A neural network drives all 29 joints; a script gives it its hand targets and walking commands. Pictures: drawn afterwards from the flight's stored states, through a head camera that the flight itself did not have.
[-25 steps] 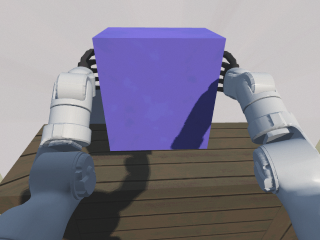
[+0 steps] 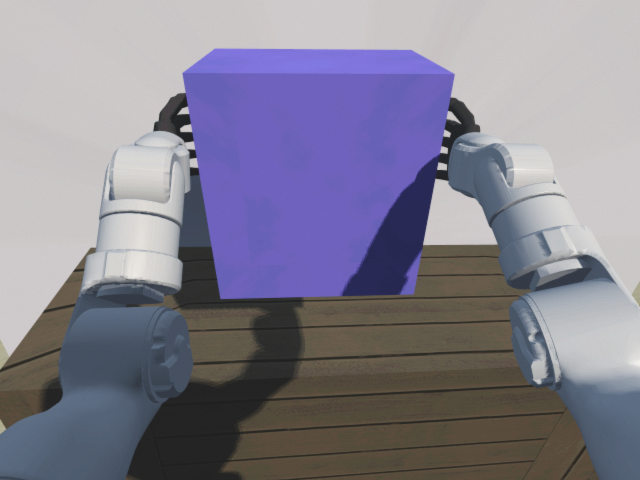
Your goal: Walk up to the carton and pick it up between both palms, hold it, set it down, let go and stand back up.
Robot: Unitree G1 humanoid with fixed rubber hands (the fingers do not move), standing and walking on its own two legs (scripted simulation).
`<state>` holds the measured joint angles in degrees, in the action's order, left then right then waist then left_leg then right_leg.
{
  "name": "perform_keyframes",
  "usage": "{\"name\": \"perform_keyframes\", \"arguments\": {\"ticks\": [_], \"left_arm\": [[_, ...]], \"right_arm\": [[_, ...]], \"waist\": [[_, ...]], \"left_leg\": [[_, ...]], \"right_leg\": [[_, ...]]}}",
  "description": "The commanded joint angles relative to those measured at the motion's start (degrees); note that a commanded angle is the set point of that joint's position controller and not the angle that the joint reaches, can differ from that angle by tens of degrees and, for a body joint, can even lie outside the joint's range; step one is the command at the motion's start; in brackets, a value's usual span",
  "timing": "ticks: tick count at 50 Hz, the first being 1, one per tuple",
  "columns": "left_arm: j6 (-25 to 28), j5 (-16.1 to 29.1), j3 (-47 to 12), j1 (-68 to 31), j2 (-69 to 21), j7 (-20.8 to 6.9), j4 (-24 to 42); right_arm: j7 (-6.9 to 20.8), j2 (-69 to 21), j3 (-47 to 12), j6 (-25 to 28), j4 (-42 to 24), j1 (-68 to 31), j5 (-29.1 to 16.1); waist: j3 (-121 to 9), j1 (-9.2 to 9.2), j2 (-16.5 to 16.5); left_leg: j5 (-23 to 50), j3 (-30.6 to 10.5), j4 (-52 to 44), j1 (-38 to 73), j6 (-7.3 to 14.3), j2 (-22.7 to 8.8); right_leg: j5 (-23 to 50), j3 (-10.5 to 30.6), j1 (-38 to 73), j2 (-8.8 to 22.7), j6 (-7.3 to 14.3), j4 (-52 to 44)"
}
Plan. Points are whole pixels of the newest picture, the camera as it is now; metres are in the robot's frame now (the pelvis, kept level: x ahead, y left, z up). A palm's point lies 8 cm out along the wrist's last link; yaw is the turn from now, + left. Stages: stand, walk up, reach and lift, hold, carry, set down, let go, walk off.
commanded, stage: hold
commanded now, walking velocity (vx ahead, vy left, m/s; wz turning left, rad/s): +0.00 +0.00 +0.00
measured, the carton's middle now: (316, 173) +0.40 +0.01 +0.28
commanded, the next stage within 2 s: none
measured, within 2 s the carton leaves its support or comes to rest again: neither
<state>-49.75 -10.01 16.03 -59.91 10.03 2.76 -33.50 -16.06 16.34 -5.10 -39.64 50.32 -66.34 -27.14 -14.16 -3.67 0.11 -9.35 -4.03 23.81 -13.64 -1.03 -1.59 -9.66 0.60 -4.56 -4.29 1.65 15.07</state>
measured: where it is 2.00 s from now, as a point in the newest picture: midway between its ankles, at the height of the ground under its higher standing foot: outside the picture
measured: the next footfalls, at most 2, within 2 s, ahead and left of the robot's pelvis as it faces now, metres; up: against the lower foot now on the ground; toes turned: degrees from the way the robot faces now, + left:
none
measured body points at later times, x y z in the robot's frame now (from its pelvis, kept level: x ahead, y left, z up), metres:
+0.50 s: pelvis -0.01 +0.01 +0.00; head -0.11 +0.02 +0.44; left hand +0.38 +0.18 +0.33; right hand +0.37 -0.16 +0.34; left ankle +0.04 +0.12 -0.75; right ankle -0.02 -0.10 -0.75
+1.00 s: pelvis +0.00 +0.00 +0.00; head -0.11 +0.02 +0.44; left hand +0.38 +0.18 +0.32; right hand +0.38 -0.16 +0.33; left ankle +0.04 +0.12 -0.75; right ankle -0.02 -0.10 -0.75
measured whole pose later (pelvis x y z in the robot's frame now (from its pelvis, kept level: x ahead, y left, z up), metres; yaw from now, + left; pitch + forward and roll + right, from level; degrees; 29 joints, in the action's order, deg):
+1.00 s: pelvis +0.00 +0.00 +0.00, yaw +0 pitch -1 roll -2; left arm -48.9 -11.6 17.7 -61.4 9.5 2.7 -36.5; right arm -15.1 15.6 -3.4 -38.7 54.4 -68.2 -25.0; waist -14.5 -3.5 -0.1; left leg -9.0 -4.5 23.3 -12.9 -0.8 -1.0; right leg -9.7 0.9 -4.0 -4.0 1.4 15.0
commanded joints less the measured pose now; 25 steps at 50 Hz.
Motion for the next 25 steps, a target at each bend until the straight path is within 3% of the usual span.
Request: {"name": "perform_keyframes", "arguments": {"ticks": [1,5,17,25], "left_arm": [[4.2,12.0,-12.9,-47.0,-34.4,-9.6,12.0],[4.5,11.8,-12.9,-48.7,-35.8,-10.5,8.7],[5.7,11.7,-10.0,-51.2,-35.4,-10.2,3.0],[6.1,11.8,-9.8,-51.7,-34.9,-10.2,3.6]], "right_arm": [[10.0,-35.4,-4.6,2.3,-19.9,-50.0,-10.4],[10.9,-35.8,-1.7,2.6,-16.6,-51.0,-7.4],[12.3,-35.1,0.3,3.5,-11.0,-53.8,-5.5],[12.5,-34.8,0.4,4.0,-10.9,-54.1,-6.1]], "waist": [[-17.5,-0.94,-2.9],[-12.5,-0.62,-3.6],[-13.9,0.40,-3.1],[-15.9,0.45,-3.3]], "left_leg": [[17.9,-0.1,0.0,16.7,-1.3,2.8],[9.7,0.0,-2.7,12.4,-1.1,2.1],[6.8,0.1,-3.7,10.2,-0.9,1.5],[9.2,0.1,-3.1,11.4,-1.1,1.8]], "right_leg": [[14.7,1.4,-2.0,0.6,-5.0,-2.5],[4.8,2.0,-4.5,0.8,-3.1,-4.0],[2.9,2.5,-4.6,0.4,-2.1,-3.6],[4.3,2.4,-4.3,0.3,-2.4,-3.6]]}}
